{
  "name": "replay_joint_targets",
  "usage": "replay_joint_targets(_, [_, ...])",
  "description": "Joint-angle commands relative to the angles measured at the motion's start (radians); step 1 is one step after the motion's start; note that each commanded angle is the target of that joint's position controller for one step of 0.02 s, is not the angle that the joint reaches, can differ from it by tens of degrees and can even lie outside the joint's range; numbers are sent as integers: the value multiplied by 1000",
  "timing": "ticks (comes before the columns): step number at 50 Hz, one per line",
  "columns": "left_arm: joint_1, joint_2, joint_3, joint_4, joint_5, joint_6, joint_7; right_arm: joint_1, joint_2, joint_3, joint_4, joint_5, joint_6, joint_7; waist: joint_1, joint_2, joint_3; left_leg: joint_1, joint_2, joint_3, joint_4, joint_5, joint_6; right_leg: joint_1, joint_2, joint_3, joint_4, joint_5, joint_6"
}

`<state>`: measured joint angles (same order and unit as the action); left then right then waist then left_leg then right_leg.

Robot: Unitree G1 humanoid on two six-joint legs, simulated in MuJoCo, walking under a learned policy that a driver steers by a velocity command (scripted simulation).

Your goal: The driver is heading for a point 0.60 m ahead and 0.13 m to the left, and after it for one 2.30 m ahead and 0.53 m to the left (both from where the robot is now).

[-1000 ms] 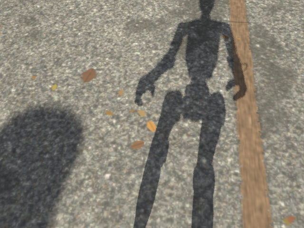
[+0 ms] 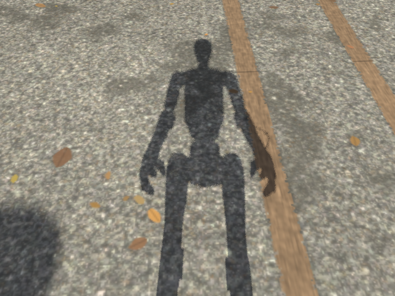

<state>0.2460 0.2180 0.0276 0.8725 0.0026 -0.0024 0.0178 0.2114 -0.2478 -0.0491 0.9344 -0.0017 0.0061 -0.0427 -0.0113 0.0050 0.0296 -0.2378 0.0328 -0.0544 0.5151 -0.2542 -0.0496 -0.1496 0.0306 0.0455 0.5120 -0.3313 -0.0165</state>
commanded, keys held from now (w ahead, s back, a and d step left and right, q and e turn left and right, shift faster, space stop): w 0.60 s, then w+q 0.40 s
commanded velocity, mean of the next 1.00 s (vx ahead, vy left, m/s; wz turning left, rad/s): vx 0.41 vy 0.00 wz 0.12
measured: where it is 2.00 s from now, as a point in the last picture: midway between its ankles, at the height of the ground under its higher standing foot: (158, 216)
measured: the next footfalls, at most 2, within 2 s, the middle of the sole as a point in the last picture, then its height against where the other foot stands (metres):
right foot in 0.68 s outside the picture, level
left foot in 1.22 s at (149, 247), level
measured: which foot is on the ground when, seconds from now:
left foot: down 0.00-0.68, up 0.70-1.00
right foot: down 0.00-0.20, up 0.22-0.66, down 0.68-1.00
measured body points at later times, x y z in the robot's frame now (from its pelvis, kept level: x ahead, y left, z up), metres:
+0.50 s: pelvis +0.15 +0.05 +0.01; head +0.17 +0.06 +0.46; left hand +0.34 +0.30 -0.10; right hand +0.09 -0.20 -0.13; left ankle +0.05 +0.13 -0.73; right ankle +0.31 -0.12 -0.68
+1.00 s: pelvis +0.44 +0.01 +0.01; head +0.45 +0.02 +0.46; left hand +0.42 +0.28 -0.13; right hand +0.61 -0.24 -0.10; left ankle +0.56 +0.20 -0.66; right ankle +0.41 -0.09 -0.73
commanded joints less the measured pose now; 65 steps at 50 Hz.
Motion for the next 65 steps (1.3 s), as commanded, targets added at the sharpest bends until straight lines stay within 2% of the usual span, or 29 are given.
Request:
replay_joint_targets(1, [59, 184, 48, -21, -13, -4, 9, -44, -90, -20, -43, 11, -18, -3, 42, -138, 59, -106, -79, 108, 123, -187, 23, -90, -157, 230, -263, -408, -119])
replay_joint_targets(3, [79, 218, 60, -15, -21, -22, 14, -103, -85, -16, -78, 28, -53, 11, 62, -203, 152, -242, -22, 57, 252, -194, 62, -101, -304, 437, -363, -482, -213])
replay_joint_targets(5, [64, 197, 57, -13, -22, -41, 14, -98, -92, -18, -80, 39, -87, 32, 47, -194, 164, -320, 26, 25, 251, -251, 104, -18, -336, 441, -352, -333, -229])
replay_joint_targets(7, [0, 196, 58, -24, -38, -41, 9, -20, -85, -20, -41, 39, -109, 50, -10, -147, 111, -117, 9, 69, 41, -125, 124, -59, -267, 300, -298, -184, -175])
replay_joint_targets(9, [-37, 165, 49, -33, -30, -39, 5, 174, -108, -43, 55, 24, -107, 54, -89, -79, 15, 246, -46, 83, -47, 62, 100, -220, -153, 144, -131, -18, -112])
replay_joint_targets(10, [-61, 98, 28, -55, -18, -49, 6, 297, -182, -62, 76, 20, -107, 49, -133, 147, -24, 380, 139, -213, -190, -73, 164, -363, -34, -3, 200, 1, -32])
replay_joint_targets(11, [-60, 93, 31, -91, -23, -66, 13, 371, -248, -68, 86, 12, -116, 64, -132, 333, -58, 450, 331, -630, -340, -204, 298, -537, 50, -2, 463, -229, -1])
replay_joint_targets(13, [-27, 155, 46, -64, -54, -90, -1, 190, -140, -31, 34, 10, -131, 64, -51, 137, 69, 334, 315, -517, -348, -286, 287, -641, -75, 73, 640, -111, -39])
replay_joint_targets(17, [-72, 134, 56, -47, -26, -94, -20, 176, -88, -2, 31, 0, -118, 64, -36, 106, 57, 301, 189, -206, -374, 133, 208, -590, -146, -2, 524, 136, -34])
replay_joint_targets(23, [-270, 68, 30, -114, -21, -79, -35, 222, -128, 3, 48, -3, -103, 33, -65, 69, 82, 210, 141, -44, -413, 348, 217, -528, -109, -69, 197, 339, 27])
replay_joint_targets(29, [-394, 94, 24, -160, -31, -89, -64, 279, -140, -7, 83, 16, -93, 25, -58, 75, 122, 295, 208, -20, -394, 398, 220, -467, -78, -63, 21, 374, -21])
replay_joint_targets(31, [-351, 129, 37, -158, -28, -97, -67, 257, -162, -17, 77, 15, -82, 23, -8, 84, 71, 348, 229, -26, -298, 636, 202, -375, -48, -70, 4, 304, -53])
replay_joint_targets(33, [-102, 202, 77, -92, -30, -98, -51, 225, -168, -20, 62, 9, -64, 24, 126, 110, -92, 304, 177, -5, -13, 916, 170, -44, 5, -103, -16, 281, -101])
replay_joint_targets(34, [99, 259, 95, -47, -18, -96, -37, 214, -140, -6, 36, -4, -63, 27, 199, 64, -239, 76, 132, 2, 266, 682, 144, 301, -142, 53, 32, 261, -156])
replay_joint_targets(35, [190, 327, 109, -17, -5, -92, -40, 368, 20, 35, 30, 4, -78, 38, 121, -209, -431, -309, -62, 30, 661, -52, 76, 661, -423, 540, -61, -6, -313])
replay_joint_targets(36, [170, 224, 80, -17, -7, -93, -41, 318, -66, 15, 47, 30, -99, 41, 152, -176, -408, -394, -61, -110, 792, -310, 92, 578, -438, 696, -215, -125, -293])
replay_joint_targets(37, [66, 182, 64, -24, -12, -98, -38, 207, -143, -12, 1, 61, -109, 39, 124, -151, -209, -466, -7, -91, 827, -238, 106, 408, -407, 528, -251, -123, -232])
replay_joint_targets(39, [-75, 122, 48, -32, -7, -112, -42, 136, -124, -21, -15, 44, -104, 23, 55, -57, -54, -392, 78, -55, 741, -79, 107, 112, -337, 279, -321, 68, -180])
replay_joint_targets(42, [-118, 89, 43, -6, 6, -127, -48, 198, -49, -24, -4, 41, -60, 22, -13, -92, -20, -276, 122, -55, 677, -24, 102, -53, -275, 76, -393, 174, -162])
replay_joint_targets(45, [-100, 133, 54, 19, 12, -133, -34, 115, -62, -32, -58, 32, -37, 18, -18, -70, 34, -378, 136, -65, 598, 76, 82, -76, -280, -17, -435, 228, -179])
replay_joint_targets(50, [-47, 181, 61, 30, 11, -120, -7, -44, -53, -24, -122, 23, -57, 52, 27, -29, 55, -420, 114, -3, 306, 314, 69, 6, -259, -160, -436, 337, -158])
replay_joint_targets(55, [62, 216, 72, 58, -11, -84, -1, -206, -44, -7, -215, 24, -59, 89, 86, -11, 89, -487, 90, 73, 146, 262, 99, 208, -313, -220, -365, 433, -145])
replay_joint_targets(58, [44, 251, 83, 44, -20, -58, 2, -182, -85, -24, -251, 26, -53, 105, 39, -58, 33, -381, 18, 145, 121, 115, 146, 282, -329, -260, -211, 814, -112])
replay_joint_targets(60, [9, 266, 86, 27, -24, -40, 9, 27, -158, -67, -216, 32, -49, 101, -88, -75, -92, -90, -74, 189, 79, 90, 201, 229, -296, -296, 101, 1030, -74])
replay_joint_targets(61, [12, 251, 77, 12, -16, -42, 12, 202, -235, -107, -172, 34, -42, 82, -167, -16, -185, 212, -59, 92, 36, 115, 248, 33, -256, -299, 376, 848, -29])
replay_joint_targets(62, [106, 91, 29, -42, 21, -68, -6, 221, -360, -132, -164, 40, -40, 68, -63, 261, -263, 576, 214, -445, -22, -9, 425, -441, -70, -263, 757, -45, 41])
replay_joint_targets(63, [29, 139, 30, -66, -13, -115, -18, 222, -310, -110, -211, 19, -55, 70, -94, 182, -411, 662, 330, -808, -208, -10, 512, -582, 23, -7, 921, -280, 43])
replay_joint_targets(64, [-84, 200, 46, -98, -51, -140, -26, 175, -245, -88, -216, 1, -69, 74, -116, 111, -294, 595, 304, -647, -215, 186, 447, -660, -34, 44, 924, -206, 17])
replay_joint_targets(65, [-94, 190, 41, -103, -46, -150, -21, 108, -211, -79, -229, 3, -78, 73, -72, 43, -206, 450, 262, -484, -185, 386, 410, -630, -78, 42, 850, -130, 4])
Keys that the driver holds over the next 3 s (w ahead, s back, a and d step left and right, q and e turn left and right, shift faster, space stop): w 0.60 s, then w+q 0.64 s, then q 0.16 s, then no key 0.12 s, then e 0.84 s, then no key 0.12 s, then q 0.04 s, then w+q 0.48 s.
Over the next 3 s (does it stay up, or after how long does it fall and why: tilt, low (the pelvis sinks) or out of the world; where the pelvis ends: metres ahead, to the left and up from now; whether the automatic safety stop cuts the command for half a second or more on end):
stays up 0.90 0.19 0.00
